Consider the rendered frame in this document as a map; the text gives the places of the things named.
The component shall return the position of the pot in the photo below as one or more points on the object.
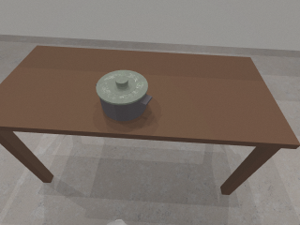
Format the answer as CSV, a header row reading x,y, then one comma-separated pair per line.
x,y
125,112

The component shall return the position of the table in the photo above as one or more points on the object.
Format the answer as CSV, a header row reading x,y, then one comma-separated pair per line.
x,y
196,98

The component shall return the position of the lid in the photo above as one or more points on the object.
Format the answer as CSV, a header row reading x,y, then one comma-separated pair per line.
x,y
109,92

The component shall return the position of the knob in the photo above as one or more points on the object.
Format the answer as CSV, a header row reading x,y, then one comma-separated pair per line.
x,y
121,81

